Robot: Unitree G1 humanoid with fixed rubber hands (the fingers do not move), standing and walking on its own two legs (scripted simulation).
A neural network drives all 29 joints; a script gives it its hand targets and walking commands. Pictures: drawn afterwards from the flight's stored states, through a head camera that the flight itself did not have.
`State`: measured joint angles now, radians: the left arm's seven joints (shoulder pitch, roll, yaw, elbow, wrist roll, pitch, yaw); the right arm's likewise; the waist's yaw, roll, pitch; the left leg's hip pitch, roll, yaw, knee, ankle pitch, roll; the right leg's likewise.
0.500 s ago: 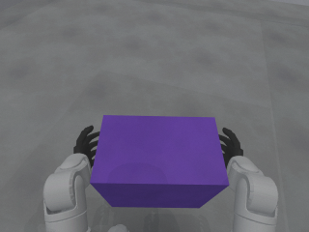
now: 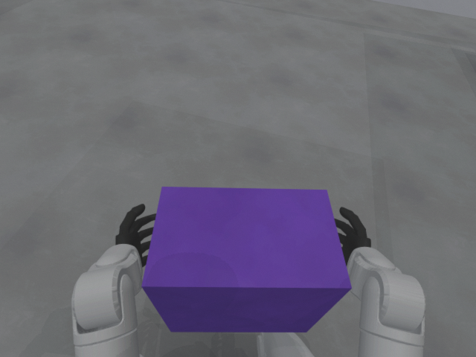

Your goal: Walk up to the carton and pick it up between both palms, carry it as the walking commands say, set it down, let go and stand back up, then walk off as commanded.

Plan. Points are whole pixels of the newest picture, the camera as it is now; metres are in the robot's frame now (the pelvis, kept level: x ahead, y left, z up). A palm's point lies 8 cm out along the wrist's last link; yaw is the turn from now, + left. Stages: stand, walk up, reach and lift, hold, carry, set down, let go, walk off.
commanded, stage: carry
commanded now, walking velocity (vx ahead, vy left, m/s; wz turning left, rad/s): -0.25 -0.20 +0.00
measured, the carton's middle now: (241, 267) +0.26 +0.01 +0.01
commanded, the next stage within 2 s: none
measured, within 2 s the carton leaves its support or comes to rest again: neither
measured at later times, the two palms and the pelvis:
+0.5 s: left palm out of the picture +0.08 +0.02 +0.06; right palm out of the picture +0.06 -0.32 +0.07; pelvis -0.19 -0.13 -0.01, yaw +0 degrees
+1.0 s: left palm out of the picture -0.13 -0.10 +0.06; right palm out of the picture -0.14 -0.44 +0.04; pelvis -0.38 -0.26 +0.00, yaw +0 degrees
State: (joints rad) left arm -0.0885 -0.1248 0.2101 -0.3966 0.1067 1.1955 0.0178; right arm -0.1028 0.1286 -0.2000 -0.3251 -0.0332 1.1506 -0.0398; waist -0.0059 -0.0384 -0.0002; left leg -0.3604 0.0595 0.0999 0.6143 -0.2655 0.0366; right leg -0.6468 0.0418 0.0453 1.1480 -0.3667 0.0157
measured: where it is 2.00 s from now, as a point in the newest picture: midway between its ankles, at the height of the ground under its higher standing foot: outside the picture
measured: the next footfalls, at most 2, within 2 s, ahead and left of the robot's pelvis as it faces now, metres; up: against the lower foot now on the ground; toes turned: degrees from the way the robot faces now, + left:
right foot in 0.20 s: -0.05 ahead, -0.22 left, +0.00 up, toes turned -2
left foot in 0.52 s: -0.18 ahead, -0.07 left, +0.00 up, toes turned +7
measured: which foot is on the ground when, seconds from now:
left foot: down 0.00-0.20, up 0.22-0.50, down 0.52-0.90, up 0.92-1.00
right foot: up 0.00-0.18, down 0.20-0.52, up 0.54-0.88, down 0.90-1.00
